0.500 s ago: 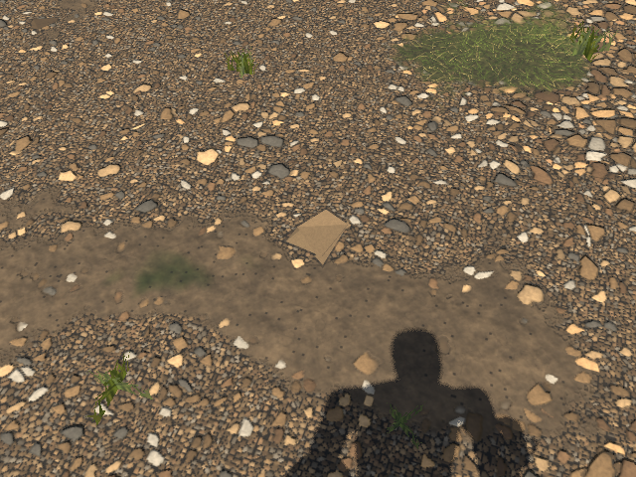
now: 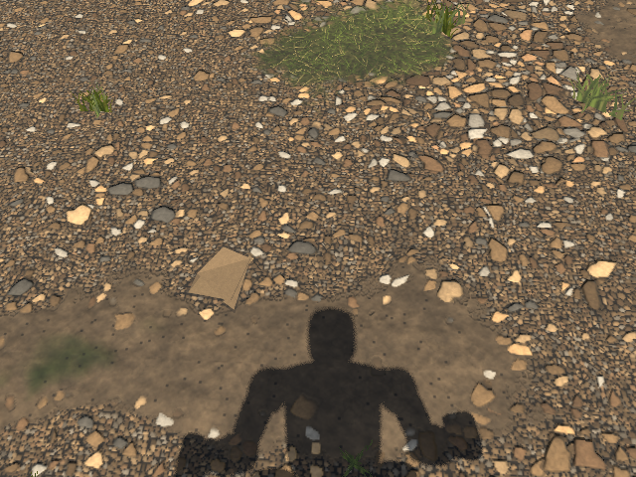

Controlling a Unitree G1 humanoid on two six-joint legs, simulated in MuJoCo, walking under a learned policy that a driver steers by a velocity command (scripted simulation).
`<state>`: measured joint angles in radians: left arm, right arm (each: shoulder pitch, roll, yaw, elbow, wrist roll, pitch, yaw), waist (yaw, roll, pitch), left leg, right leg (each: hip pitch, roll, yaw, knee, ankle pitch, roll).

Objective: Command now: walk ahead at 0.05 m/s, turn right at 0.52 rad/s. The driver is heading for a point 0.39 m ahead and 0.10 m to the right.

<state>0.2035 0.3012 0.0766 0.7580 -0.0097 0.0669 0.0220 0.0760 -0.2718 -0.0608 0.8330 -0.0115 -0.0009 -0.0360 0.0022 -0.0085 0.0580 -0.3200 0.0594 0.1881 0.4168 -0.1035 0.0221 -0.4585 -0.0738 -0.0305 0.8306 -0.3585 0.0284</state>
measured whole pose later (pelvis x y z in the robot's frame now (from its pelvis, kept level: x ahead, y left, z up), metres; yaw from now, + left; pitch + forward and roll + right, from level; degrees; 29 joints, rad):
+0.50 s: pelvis +0.05 -0.02 +0.01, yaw -17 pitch +2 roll +1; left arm 0.25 0.30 0.07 0.70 -0.01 0.01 0.03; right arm 0.08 -0.31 -0.09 0.86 0.02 -0.06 0.01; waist 0.02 0.00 -0.01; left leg -0.30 -0.02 -0.04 0.50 -0.26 -0.02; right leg -0.26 0.08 0.17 0.48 -0.25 -0.05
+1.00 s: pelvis +0.23 -0.12 -0.01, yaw -20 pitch +3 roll +1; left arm 0.04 0.27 0.04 0.63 0.01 -0.06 -0.02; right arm 0.37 -0.29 -0.04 0.94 0.01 -0.05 0.00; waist -0.08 0.00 0.06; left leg -0.19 0.02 -0.06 0.94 -0.56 -0.04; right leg -0.48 0.00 -0.02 0.55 -0.12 -0.04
